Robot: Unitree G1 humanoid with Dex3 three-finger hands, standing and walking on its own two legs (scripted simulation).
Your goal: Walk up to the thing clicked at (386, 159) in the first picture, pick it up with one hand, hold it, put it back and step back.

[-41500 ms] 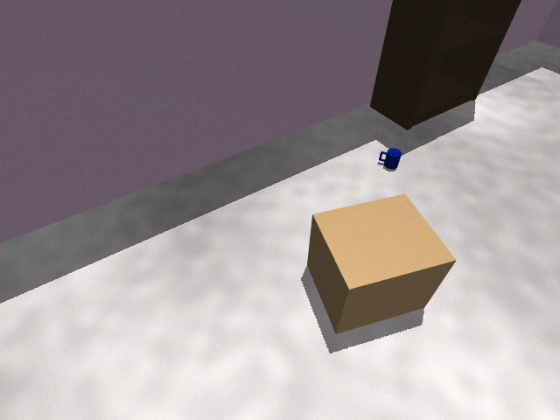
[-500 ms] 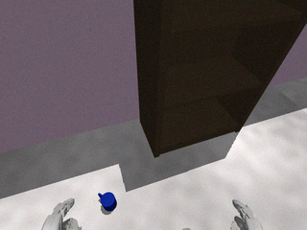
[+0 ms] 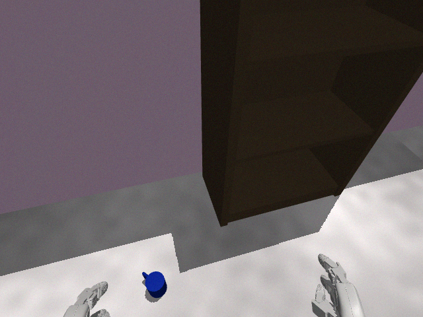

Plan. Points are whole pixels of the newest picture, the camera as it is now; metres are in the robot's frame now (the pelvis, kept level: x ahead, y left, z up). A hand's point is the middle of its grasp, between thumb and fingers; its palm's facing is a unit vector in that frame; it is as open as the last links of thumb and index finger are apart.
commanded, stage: home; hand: left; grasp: from above
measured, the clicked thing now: (153, 282) +0.43 +0.23 -0.67
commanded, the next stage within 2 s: stand in 1.62 s
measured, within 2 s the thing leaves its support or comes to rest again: neither
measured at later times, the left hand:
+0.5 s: hand out of the picture +0.16 +0.18 -0.04, palm faces +0.05 -0.98 -0.19, open 7.4 cm
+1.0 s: hand out of the picture +0.16 +0.19 -0.05, palm faces +0.04 -0.98 -0.20, open 7.4 cm
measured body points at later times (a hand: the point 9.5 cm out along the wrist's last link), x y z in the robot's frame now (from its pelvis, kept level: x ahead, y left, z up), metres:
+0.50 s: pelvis +0.00 +0.00 +0.00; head +0.02 +0.01 +0.45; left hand +0.16 +0.23 -0.03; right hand +0.16 -0.24 -0.06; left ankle +0.01 +0.13 -0.68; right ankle +0.00 -0.14 -0.68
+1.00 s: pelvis +0.00 +0.01 +0.00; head +0.01 +0.02 +0.45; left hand +0.15 +0.24 -0.03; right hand +0.15 -0.24 -0.06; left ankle +0.01 +0.13 -0.68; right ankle +0.00 -0.14 -0.68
